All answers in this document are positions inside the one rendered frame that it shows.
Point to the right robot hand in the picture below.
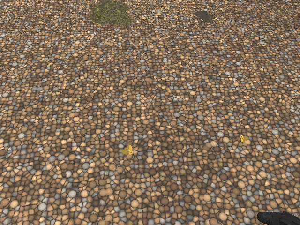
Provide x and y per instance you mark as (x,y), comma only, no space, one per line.
(276,218)

